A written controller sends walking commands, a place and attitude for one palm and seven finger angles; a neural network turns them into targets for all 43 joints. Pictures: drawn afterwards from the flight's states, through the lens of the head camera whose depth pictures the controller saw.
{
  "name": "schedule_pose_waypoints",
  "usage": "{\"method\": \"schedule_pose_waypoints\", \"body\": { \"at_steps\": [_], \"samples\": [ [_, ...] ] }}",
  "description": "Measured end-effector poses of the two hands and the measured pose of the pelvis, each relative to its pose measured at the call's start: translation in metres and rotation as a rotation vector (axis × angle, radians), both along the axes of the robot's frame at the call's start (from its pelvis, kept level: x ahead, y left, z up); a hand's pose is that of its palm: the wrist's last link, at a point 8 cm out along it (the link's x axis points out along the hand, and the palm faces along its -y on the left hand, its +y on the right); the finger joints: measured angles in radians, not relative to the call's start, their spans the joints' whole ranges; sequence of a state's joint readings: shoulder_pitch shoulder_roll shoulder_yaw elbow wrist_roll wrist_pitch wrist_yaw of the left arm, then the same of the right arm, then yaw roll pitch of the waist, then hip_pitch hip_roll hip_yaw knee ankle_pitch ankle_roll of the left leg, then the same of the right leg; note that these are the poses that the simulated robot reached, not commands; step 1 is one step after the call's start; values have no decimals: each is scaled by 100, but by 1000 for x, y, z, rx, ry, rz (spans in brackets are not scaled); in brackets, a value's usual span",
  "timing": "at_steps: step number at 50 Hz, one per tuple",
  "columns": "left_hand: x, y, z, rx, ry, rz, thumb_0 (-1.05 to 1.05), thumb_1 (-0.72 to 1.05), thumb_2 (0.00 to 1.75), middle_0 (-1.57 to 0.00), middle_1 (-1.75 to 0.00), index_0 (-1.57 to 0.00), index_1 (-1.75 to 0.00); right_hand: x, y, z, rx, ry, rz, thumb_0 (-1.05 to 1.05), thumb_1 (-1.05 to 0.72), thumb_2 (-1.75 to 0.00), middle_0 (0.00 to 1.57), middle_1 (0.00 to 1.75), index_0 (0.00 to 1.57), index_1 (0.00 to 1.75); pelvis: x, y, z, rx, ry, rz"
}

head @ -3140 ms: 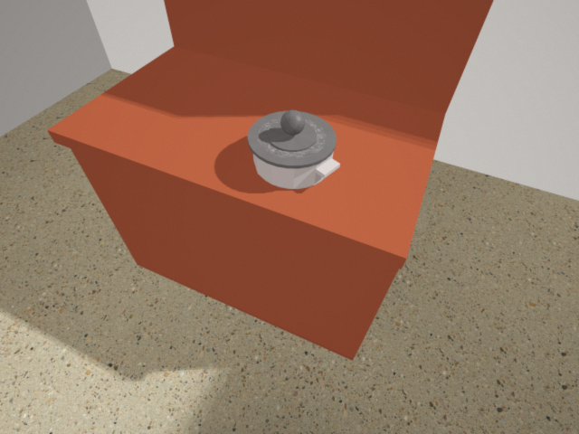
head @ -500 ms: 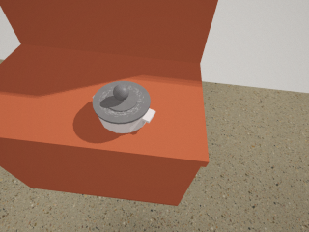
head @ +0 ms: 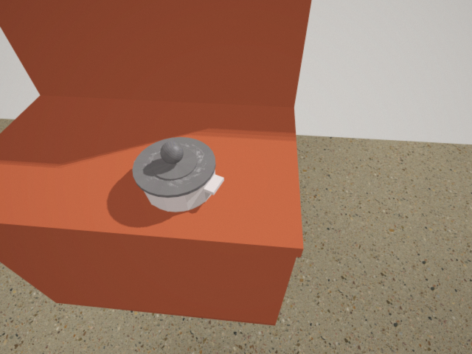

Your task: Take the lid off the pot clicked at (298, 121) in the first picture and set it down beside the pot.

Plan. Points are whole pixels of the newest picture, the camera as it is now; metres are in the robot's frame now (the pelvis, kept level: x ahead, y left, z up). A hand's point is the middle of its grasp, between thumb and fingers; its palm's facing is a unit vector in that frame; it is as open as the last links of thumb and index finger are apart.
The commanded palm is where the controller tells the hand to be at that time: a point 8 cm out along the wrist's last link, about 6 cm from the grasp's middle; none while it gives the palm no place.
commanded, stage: come to a stop and stand still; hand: left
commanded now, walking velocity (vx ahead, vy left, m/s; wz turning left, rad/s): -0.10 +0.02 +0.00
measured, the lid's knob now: (171, 152) +0.53 +0.19 +0.03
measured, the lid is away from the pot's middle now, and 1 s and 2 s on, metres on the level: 0.00 0.00 0.00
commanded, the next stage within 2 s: look again from close up in 0.06 s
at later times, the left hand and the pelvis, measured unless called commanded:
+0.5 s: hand out of the picture +0.04 +0.23 -0.17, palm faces +0.01 -0.97 -0.26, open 7.4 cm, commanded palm none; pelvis -0.01 +0.03 -0.01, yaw +0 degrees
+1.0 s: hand out of the picture +0.05 +0.24 -0.17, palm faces +0.00 -0.97 -0.24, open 7.4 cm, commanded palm none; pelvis +0.01 +0.05 +0.00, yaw +0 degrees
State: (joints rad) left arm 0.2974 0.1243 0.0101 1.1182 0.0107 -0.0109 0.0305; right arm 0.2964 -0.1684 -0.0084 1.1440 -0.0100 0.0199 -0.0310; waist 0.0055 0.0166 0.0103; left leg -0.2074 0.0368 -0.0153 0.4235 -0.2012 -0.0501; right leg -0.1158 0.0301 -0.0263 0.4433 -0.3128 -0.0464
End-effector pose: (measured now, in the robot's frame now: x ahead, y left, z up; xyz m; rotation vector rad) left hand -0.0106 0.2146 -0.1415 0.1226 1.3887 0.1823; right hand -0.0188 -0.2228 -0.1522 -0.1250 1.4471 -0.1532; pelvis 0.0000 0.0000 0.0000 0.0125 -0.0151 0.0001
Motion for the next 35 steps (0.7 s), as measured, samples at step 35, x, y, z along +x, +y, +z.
{"method": "schedule_pose_waypoints", "body": {
  "at_steps": [35],
  "samples": [
    [73,72,4,76,-136,-81,0,91,90,-20,-30,-20,-30,66,40,0,-13,-133,52,0,-91,-90,20,30,20,30,4,47,-6,-9,30,3]
  ]
}}
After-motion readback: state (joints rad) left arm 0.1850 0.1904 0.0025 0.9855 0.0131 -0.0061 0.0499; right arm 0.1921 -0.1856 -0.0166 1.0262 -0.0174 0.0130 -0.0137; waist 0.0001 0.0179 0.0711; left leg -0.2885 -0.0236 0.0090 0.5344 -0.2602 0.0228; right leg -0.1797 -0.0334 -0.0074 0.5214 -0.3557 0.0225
